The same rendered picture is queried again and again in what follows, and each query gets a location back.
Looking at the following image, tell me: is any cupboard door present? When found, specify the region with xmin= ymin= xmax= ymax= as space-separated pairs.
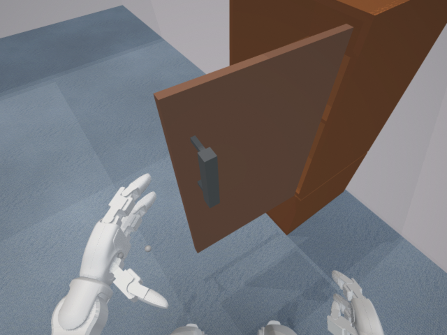
xmin=154 ymin=24 xmax=354 ymax=253

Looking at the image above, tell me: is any robot left hand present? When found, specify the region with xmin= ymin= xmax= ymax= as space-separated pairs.
xmin=80 ymin=173 xmax=168 ymax=309

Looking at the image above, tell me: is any robot left forearm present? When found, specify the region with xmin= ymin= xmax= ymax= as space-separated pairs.
xmin=51 ymin=277 xmax=113 ymax=335

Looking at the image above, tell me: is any robot right hand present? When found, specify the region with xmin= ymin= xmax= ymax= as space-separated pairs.
xmin=327 ymin=270 xmax=384 ymax=335

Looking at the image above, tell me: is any handle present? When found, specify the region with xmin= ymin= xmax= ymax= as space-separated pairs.
xmin=190 ymin=135 xmax=220 ymax=208

